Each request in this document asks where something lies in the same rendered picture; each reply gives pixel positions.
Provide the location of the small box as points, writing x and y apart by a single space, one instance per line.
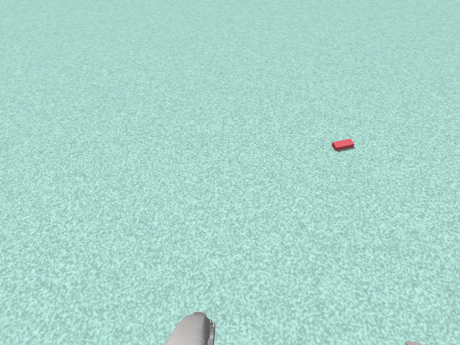
343 144

